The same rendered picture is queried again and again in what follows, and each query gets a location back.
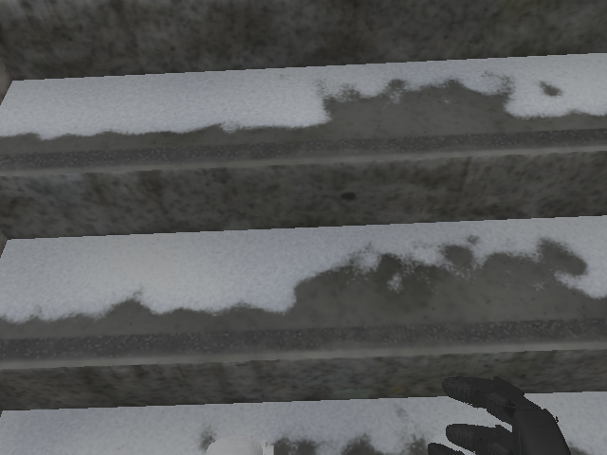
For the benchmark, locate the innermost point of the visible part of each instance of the right robot hand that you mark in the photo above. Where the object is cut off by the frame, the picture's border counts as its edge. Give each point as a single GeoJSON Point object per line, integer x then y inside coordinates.
{"type": "Point", "coordinates": [534, 430]}

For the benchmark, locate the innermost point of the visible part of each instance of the robot left thigh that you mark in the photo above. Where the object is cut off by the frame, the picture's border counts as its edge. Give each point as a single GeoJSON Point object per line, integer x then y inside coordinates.
{"type": "Point", "coordinates": [240, 445]}

